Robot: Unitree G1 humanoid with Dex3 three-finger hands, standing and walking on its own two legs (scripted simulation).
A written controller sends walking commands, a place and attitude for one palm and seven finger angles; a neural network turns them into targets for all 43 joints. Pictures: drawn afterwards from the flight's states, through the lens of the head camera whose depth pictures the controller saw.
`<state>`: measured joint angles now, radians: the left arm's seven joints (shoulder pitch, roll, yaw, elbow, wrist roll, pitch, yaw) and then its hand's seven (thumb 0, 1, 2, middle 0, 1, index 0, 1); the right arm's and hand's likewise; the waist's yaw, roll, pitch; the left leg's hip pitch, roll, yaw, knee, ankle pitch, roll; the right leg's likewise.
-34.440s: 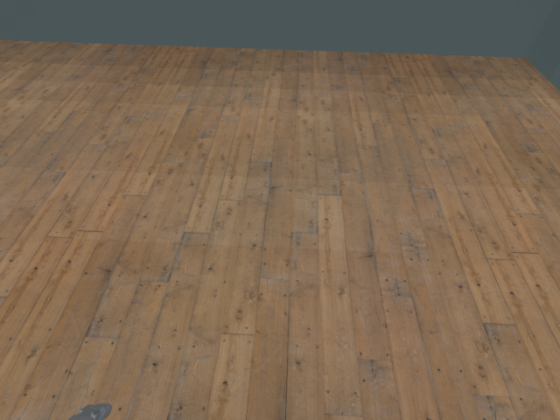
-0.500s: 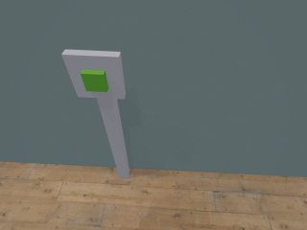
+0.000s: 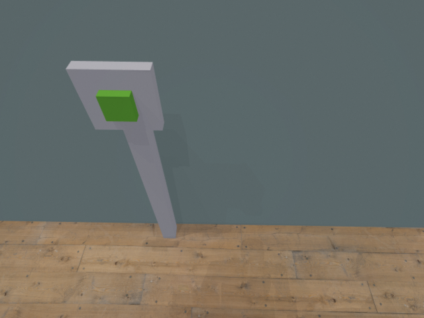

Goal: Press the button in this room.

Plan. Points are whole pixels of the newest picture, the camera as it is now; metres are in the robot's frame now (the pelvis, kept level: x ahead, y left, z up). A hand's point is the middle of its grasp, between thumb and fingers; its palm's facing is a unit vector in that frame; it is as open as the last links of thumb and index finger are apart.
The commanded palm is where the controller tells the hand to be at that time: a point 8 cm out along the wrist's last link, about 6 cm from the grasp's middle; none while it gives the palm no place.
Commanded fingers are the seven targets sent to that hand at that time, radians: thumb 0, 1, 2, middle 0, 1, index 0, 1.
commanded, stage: come to a stop and stand still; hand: left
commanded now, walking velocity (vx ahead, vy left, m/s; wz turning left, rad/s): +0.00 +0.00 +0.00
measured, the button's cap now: (118, 105) +0.51 +0.24 +0.10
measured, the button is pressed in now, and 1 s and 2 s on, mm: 0 0 0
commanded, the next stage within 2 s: look again from close up in 0.42 s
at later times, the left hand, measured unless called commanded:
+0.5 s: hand out of the picture -0.01 +0.19 -0.16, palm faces +0.01 -0.97 -0.23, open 7.4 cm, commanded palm none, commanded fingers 0.00 0.90 0.90 -0.20 -0.30 -0.20 -0.30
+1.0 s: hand out of the picture +0.01 +0.16 -0.17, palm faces +0.04 -0.98 -0.20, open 7.3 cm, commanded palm none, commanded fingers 0.00 0.90 0.90 -0.20 -0.30 -0.20 -0.30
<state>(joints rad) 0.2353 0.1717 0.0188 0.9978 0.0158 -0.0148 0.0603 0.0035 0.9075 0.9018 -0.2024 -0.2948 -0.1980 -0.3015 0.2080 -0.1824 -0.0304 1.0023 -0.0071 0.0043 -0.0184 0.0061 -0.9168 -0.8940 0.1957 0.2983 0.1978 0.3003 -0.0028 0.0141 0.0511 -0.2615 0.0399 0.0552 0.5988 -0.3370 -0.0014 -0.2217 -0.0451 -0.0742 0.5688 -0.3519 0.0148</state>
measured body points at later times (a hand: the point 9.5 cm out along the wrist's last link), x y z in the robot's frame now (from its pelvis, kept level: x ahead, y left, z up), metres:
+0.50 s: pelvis -0.02 +0.00 +0.01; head -0.01 -0.01 +0.46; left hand -0.01 +0.24 -0.15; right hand -0.02 -0.23 -0.15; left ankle -0.02 +0.12 -0.73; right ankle -0.04 -0.12 -0.73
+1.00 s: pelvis +0.00 -0.02 +0.01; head +0.01 -0.02 +0.46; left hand +0.01 +0.21 -0.15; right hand +0.03 -0.25 -0.15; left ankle -0.02 +0.12 -0.73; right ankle -0.04 -0.12 -0.73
